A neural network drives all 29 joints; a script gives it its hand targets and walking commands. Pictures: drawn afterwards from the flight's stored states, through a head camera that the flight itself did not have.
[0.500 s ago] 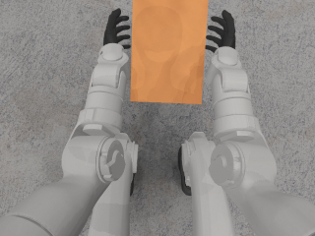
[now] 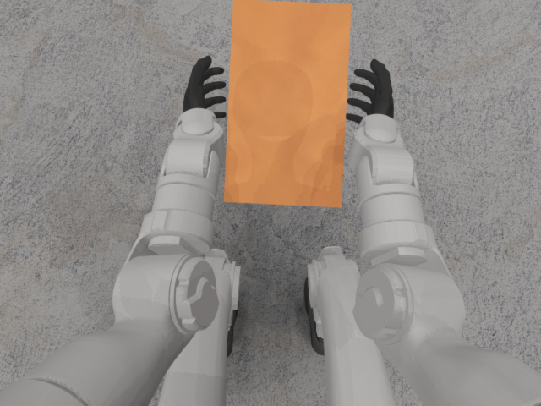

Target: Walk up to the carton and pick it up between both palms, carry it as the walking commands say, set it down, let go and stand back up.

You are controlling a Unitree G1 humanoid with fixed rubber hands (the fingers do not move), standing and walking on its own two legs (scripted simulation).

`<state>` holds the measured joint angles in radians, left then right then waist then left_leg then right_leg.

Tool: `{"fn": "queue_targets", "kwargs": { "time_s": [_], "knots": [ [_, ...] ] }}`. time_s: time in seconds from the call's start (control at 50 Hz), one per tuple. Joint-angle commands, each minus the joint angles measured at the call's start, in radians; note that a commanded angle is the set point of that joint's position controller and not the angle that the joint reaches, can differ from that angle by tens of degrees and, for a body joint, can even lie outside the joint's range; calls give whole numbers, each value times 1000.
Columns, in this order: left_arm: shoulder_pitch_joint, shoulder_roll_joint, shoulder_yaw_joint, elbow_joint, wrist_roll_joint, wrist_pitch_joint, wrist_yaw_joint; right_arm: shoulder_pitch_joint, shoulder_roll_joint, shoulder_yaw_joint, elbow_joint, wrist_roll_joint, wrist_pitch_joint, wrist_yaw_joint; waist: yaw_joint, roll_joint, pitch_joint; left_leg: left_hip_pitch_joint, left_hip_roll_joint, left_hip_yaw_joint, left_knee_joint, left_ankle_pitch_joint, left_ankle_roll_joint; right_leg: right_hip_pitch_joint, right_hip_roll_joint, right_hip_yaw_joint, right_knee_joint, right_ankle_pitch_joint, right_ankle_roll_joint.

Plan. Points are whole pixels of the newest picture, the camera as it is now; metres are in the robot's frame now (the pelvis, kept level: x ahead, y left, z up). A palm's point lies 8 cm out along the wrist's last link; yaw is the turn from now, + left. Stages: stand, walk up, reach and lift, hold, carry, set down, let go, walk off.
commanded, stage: reach and lift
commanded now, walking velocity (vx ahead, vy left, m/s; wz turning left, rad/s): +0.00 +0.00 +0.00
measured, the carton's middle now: (285, 116) +0.52 -0.02 -0.13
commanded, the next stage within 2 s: none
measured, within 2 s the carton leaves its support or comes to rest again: neither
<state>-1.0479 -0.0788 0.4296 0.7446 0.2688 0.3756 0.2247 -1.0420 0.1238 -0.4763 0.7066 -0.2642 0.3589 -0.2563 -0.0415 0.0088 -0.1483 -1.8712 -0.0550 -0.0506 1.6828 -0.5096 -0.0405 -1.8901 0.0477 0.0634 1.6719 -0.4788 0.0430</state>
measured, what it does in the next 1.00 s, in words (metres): rises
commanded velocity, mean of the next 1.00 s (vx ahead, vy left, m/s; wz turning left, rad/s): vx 0.00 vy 0.00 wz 0.00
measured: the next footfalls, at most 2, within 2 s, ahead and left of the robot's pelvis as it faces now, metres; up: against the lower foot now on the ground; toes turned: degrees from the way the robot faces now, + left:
none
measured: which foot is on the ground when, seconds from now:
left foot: down 0.00-1.00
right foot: down 0.00-1.00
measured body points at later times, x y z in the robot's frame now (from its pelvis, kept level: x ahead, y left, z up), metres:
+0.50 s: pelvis +0.01 +0.00 +0.06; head +0.21 +0.00 +0.46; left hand +0.48 +0.11 +0.01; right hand +0.47 -0.14 +0.02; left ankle +0.10 +0.13 -0.49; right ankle +0.11 -0.13 -0.49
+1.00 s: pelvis +0.03 +0.00 +0.13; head +0.19 +0.00 +0.55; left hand +0.46 +0.11 +0.09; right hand +0.45 -0.14 +0.09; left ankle +0.10 +0.13 -0.49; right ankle +0.11 -0.13 -0.49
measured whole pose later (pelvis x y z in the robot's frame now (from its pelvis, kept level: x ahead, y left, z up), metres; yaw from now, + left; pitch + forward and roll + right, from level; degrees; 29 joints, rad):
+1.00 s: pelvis +0.03 +0.00 +0.13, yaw +0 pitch +29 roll +0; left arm -0.74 -0.17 0.41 0.68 0.29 0.33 0.20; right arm -0.74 0.22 -0.46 0.63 -0.30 0.32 -0.23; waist -0.05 0.01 -0.17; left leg -1.30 -0.05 -0.07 1.22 -0.42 -0.03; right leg -1.32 0.03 0.06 1.22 -0.40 0.03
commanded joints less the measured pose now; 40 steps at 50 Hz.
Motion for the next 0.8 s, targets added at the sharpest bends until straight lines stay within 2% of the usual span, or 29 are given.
{"fn": "queue_targets", "kwargs": {
  "time_s": [0.0, 0.78],
  "knots": [
    [-718, -1066, -492, -1, -172, -63, -364, -662, 1067, 513, 82, 163, -18, 409, -6, 14, -1036, 533, -138, 104, -196, 186, 22, 636, 132, -119, -180, 232, -4],
    [-433, -1146, -553, -24, -148, -93, -365, -374, 1141, 554, 65, 121, -50, 418, -12, 20, -841, 876, -132, 45, -538, 233, 28, 952, 122, -81, -501, 280, -16]
  ]
}}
